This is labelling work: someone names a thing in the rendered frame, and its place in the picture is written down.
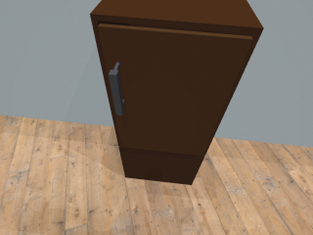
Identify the cupboard door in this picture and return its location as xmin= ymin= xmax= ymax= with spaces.
xmin=98 ymin=23 xmax=253 ymax=156

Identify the handle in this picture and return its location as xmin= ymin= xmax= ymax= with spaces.
xmin=109 ymin=62 xmax=125 ymax=116

